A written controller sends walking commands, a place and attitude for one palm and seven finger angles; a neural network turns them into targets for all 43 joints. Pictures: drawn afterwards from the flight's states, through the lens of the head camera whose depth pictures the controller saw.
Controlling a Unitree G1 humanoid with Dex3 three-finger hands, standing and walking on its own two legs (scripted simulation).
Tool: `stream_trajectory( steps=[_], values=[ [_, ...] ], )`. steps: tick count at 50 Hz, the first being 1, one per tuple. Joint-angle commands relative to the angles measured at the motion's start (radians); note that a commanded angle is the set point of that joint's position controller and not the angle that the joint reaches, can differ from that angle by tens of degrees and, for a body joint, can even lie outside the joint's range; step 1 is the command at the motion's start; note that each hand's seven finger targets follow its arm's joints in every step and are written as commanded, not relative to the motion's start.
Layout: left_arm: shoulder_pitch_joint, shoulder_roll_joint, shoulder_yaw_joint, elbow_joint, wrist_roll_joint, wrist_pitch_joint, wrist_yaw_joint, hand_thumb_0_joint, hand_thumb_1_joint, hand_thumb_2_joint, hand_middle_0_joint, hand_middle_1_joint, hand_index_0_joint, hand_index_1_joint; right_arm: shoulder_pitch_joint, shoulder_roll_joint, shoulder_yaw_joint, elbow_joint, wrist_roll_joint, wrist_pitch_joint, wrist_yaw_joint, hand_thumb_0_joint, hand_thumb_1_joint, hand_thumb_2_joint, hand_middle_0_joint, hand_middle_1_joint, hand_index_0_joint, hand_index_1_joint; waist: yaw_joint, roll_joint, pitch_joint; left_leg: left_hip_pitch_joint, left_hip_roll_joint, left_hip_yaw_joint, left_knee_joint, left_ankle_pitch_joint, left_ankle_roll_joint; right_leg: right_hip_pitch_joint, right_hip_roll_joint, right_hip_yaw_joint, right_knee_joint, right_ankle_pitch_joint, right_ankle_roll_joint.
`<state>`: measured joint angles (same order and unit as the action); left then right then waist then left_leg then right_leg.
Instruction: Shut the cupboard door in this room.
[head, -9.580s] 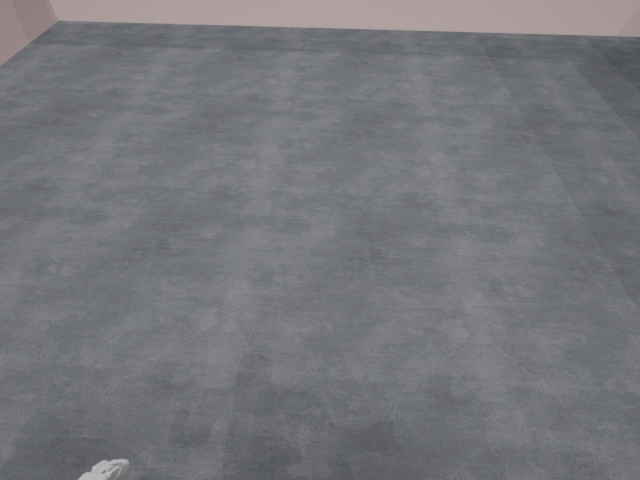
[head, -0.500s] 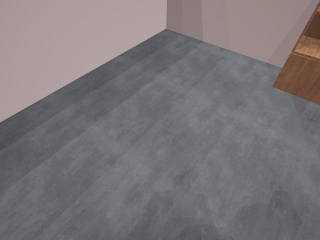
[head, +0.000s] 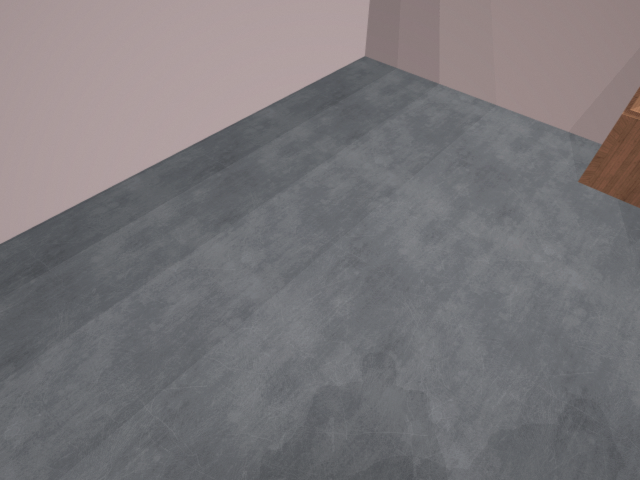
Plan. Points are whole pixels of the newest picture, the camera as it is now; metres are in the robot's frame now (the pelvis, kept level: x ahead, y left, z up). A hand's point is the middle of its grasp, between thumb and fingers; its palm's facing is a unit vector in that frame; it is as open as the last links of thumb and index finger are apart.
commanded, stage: turn or walk to find it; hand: left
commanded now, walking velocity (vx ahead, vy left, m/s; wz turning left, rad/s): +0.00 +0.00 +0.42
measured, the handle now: out of the picture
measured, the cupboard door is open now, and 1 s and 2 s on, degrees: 82 82 82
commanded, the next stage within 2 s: none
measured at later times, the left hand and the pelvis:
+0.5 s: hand out of the picture +0.04 +0.17 -0.15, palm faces +0.21 -0.93 -0.29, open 7.4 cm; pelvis -0.02 -0.04 +0.00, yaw +12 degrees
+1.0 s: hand out of the picture -0.13 +0.17 -0.18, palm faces +0.46 -0.85 -0.25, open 7.4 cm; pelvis -0.03 -0.02 +0.00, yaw +25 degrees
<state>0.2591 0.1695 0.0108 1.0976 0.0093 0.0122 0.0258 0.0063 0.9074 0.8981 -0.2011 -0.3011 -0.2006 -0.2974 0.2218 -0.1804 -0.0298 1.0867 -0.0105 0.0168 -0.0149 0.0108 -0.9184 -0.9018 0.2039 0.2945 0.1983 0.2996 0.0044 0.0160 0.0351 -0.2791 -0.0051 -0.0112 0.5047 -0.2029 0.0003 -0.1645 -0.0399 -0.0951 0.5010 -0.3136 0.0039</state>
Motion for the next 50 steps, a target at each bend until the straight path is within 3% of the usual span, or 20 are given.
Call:
stream_trajectory(
  steps=[1, 5, 7, 8, 12, 16, 19, 20, 21, 22, 24, 26, 28, 34, 39, 42, 43, 44, 45, 50],
  values=[
    [-0.015, 0.175, 0.052, -0.085, 0.008, -0.004, 0.012, 0.0, 0.9, 0.9, -0.2, -0.3, -0.2, -0.3, 0.042, -0.097, -0.028, -0.062, -0.006, 0.002, 0.002, 0.0, -0.9, -0.9, 0.2, 0.3, 0.2, 0.3, -0.014, -0.137, 0.04, -0.03, 0.053, 0.001, 0.111, 0.005, -0.007, -0.112, -0.235, 0.15, -0.168, 0.028, -0.095],
    [-0.047, 0.172, 0.063, -0.125, 0.012, 0.006, 0.008, 0.0, 0.9, 0.9, -0.2, -0.3, -0.2, -0.3, 0.056, -0.125, -0.036, -0.091, -0.01, 0.001, 0.008, 0.0, -0.9, -0.9, 0.2, 0.3, 0.2, 0.3, -0.027, -0.015, 0.047, -0.045, 0.098, -0.109, 0.03, 0.045, 0.023, -0.155, -0.174, 0.049, -0.01, -0.01, -0.053],
    [-0.023, 0.128, 0.061, -0.138, 0.003, 0.012, 0.006, 0.0, 0.9, 0.9, -0.2, -0.3, -0.2, -0.3, 0.067, -0.198, -0.048, -0.111, -0.018, -0.007, 0.003, 0.0, -0.9, -0.9, 0.2, 0.3, 0.2, 0.3, -0.027, 0.254, 0.018, -0.056, 0.241, -0.46, -0.219, 0.039, 0.122, -0.173, -0.001, -0.035, 0.273, -0.131, 0.021],
    [-0.033, 0.125, 0.058, -0.148, 0.006, 0.014, 0.008, 0.0, 0.9, 0.9, -0.2, -0.3, -0.2, -0.3, 0.092, -0.213, -0.054, -0.11, -0.015, -0.01, -0.004, 0.0, -0.9, -0.9, 0.2, 0.3, 0.2, 0.3, -0.039, 0.271, -0.014, -0.013, 0.278, -0.549, -0.28, 0.05, 0.176, -0.222, 0.015, 0.033, 0.431, -0.252, 0.018],
    [-0.067, 0.106, 0.052, -0.172, 0.007, 0.002, -0.002, 0.0, 0.9, 0.9, -0.2, -0.3, -0.2, -0.3, 0.06, -0.214, -0.061, -0.132, -0.018, -0.011, -0.013, 0.0, -0.9, -0.9, 0.2, 0.3, 0.2, 0.3, -0.026, 0.114, -0.102, 0.097, 0.237, -0.454, -0.202, 0.13, 0.203, -0.289, 0.004, 0.106, 0.481, -0.214, 0.024],
    [-0.059, 0.102, 0.048, -0.193, -0.003, 0.003, -0.002, 0.0, 0.9, 0.9, -0.2, -0.3, -0.2, -0.3, 0.063, -0.224, -0.07, -0.145, -0.02, -0.001, -0.008, 0.0, -0.9, -0.9, 0.2, 0.3, 0.2, 0.3, -0.028, 0.114, -0.132, 0.112, 0.2, -0.435, -0.172, 0.223, 0.184, -0.205, 0.035, 0.096, 0.278, -0.185, 0.031],
    [0.031, 0.122, 0.056, -0.18, -0.007, 0.002, 0.002, 0.0, 0.9, 0.9, -0.2, -0.3, -0.2, -0.3, 0.026, -0.222, -0.077, -0.171, -0.016, 0.011, 0.002, 0.0, -0.9, -0.9, 0.2, 0.3, 0.2, 0.3, 0.012, 0.132, -0.127, -0.02, 0.128, -0.386, -0.148, 0.114, 0.116, 0.007, 0.051, 0.062, -0.014, -0.022, 0.03],
    [0.073, 0.152, 0.065, -0.172, -0.002, -0.003, 0.005, 0.0, 0.9, 0.9, -0.2, -0.3, -0.2, -0.3, 0.01, -0.196, -0.078, -0.181, -0.01, 0.015, 0.006, 0.0, -0.9, -0.9, 0.2, 0.3, 0.2, 0.3, 0.032, 0.078, -0.12, -0.126, 0.075, -0.336, -0.089, 0.021, 0.068, 0.127, 0.008, 0.084, -0.148, 0.048, 0.022],
    [0.075, 0.239, 0.082, -0.182, 0.013, -0.01, 0.012, 0.0, 0.9, 0.9, -0.2, -0.3, -0.2, -0.3, 0.013, -0.143, -0.072, -0.196, -0.003, 0.017, 0.014, 0.0, -0.9, -0.9, 0.2, 0.3, 0.2, 0.3, 0.039, -0.131, -0.093, -0.317, -0.025, -0.196, 0.103, -0.139, -0.001, 0.222, -0.201, 0.294, -0.248, -0.07, -0.042],
    [0.012, 0.296, 0.089, -0.216, 0.02, -0.006, 0.013, 0.0, 0.9, 0.9, -0.2, -0.3, -0.2, -0.3, -0.023, -0.122, -0.069, -0.226, -0.011, 0.013, 0.014, 0.0, -0.9, -0.9, 0.2, 0.3, 0.2, 0.3, 0.042, -0.292, -0.019, -0.385, -0.08, -0.068, 0.337, -0.312, -0.035, 0.089, -0.409, 0.47, -0.296, -0.033, -0.13],
    [-0.071, 0.233, 0.079, -0.235, 0.012, -0.017, 0.014, 0.0, 0.9, 0.9, -0.2, -0.3, -0.2, -0.3, -0.045, -0.153, -0.079, -0.198, -0.018, 0.03, 0.016, 0.0, -0.9, -0.9, 0.2, 0.3, 0.2, 0.3, 0.0, -0.197, 0.058, -0.33, -0.007, -0.099, 0.598, -0.276, -0.025, -0.094, -0.359, 0.368, -0.256, 0.165, -0.15],
    [-0.125, 0.187, 0.062, -0.243, 0.011, -0.021, 0.009, 0.0, 0.9, 0.9, -0.2, -0.3, -0.2, -0.3, 0.016, -0.129, -0.074, -0.162, -0.014, 0.038, 0.026, 0.0, -0.9, -0.9, 0.2, 0.3, 0.2, 0.3, -0.051, -0.135, 0.057, -0.307, 0.003, -0.061, 0.692, -0.196, -0.039, -0.087, -0.269, 0.193, -0.186, 0.346, -0.119],
    [-0.085, 0.179, 0.057, -0.241, 0.013, -0.028, 0.008, 0.0, 0.9, 0.9, -0.2, -0.3, -0.2, -0.3, 0.019, -0.127, -0.067, -0.157, -0.013, 0.037, 0.027, 0.0, -0.9, -0.9, 0.2, 0.3, 0.2, 0.3, -0.035, -0.173, 0.026, -0.307, 0.008, -0.029, 0.701, -0.157, -0.057, -0.006, -0.241, 0.124, -0.147, 0.502, -0.115],
    [0.071, 0.225, 0.065, -0.192, 0.02, -0.023, 0.011, 0.0, 0.9, 0.9, -0.2, -0.3, -0.2, -0.3, -0.131, -0.125, -0.045, -0.193, -0.007, 0.034, 0.025, 0.0, -0.9, -0.9, 0.2, 0.3, 0.2, 0.3, 0.041, -0.187, -0.006, -0.265, 0.019, 0.028, 0.5, -0.235, -0.068, 0.127, -0.276, 0.111, -0.09, 0.71, -0.141],
    [0.107, 0.257, 0.075, -0.165, 0.025, -0.016, 0.011, 0.0, 0.9, 0.9, -0.2, -0.3, -0.2, -0.3, -0.169, -0.123, -0.029, -0.203, 0.003, 0.02, 0.023, 0.0, -0.9, -0.9, 0.2, 0.3, 0.2, 0.3, 0.057, -0.239, -0.065, -0.147, 0.005, 0.082, 0.236, -0.251, -0.043, 0.194, -0.285, 0.1, -0.028, 0.816, -0.14],
    [0.057, 0.258, 0.077, -0.165, 0.012, -0.014, 0.009, 0.0, 0.9, 0.9, -0.2, -0.3, -0.2, -0.3, -0.074, -0.152, -0.031, -0.18, 0.001, 0.002, 0.019, 0.0, -0.9, -0.9, 0.2, 0.3, 0.2, 0.3, -0.009, -0.189, -0.126, 0.075, 0.01, 0.101, -0.093, -0.006, -0.018, 0.131, -0.255, 0.025, 0.116, 0.76, -0.065],
    [0.062, 0.234, 0.074, -0.181, 0.002, -0.012, 0.005, 0.0, 0.9, 0.9, -0.2, -0.3, -0.2, -0.3, -0.02, -0.221, -0.047, -0.171, -0.008, -0.01, 0.018, 0.0, -0.9, -0.9, 0.2, 0.3, 0.2, 0.3, -0.037, -0.035, -0.185, 0.307, 0.141, -0.024, -0.141, 0.295, 0.033, -0.059, -0.203, -0.037, 0.278, 0.526, -0.005],
    [0.068, 0.167, 0.056, -0.211, 0.001, -0.009, -0.003, 0.0, 0.9, 0.9, -0.2, -0.3, -0.2, -0.3, 0.019, -0.314, -0.071, -0.166, -0.007, -0.01, 0.016, 0.0, -0.9, -0.9, 0.2, 0.3, 0.2, 0.3, -0.046, 0.255, -0.195, 0.471, 0.399, -0.319, -0.088, 0.779, 0.172, -0.361, -0.082, -0.058, 0.468, -0.235, 0.059],
    [0.015, 0.169, 0.047, -0.227, 0.011, 0.006, 0.005, 0.0, 0.9, 0.9, -0.2, -0.3, -0.2, -0.3, 0.058, -0.326, -0.074, -0.149, 0.004, 0.001, 0.011, 0.0, -0.9, -0.9, 0.2, 0.3, 0.2, 0.3, -0.07, 0.194, -0.181, 0.399, 0.433, -0.284, -0.08, 0.857, 0.231, -0.37, -0.074, 0.03, 0.556, -0.356, 0.061],
    [-0.029, 0.166, 0.056, -0.192, 0.005, 0.016, -0.009, 0.0, 0.9, 0.9, -0.2, -0.3, -0.2, -0.3, -0.07, -0.233, -0.051, -0.181, -0.004, -0.009, -0.006, 0.0, -0.9, -0.9, 0.2, 0.3, 0.2, 0.3, -0.016, 0.124, -0.057, 0.225, 0.255, -0.151, -0.112, 0.632, 0.171, -0.358, -0.068, 0.07, 0.599, -0.149, 0.08]
  ],
)
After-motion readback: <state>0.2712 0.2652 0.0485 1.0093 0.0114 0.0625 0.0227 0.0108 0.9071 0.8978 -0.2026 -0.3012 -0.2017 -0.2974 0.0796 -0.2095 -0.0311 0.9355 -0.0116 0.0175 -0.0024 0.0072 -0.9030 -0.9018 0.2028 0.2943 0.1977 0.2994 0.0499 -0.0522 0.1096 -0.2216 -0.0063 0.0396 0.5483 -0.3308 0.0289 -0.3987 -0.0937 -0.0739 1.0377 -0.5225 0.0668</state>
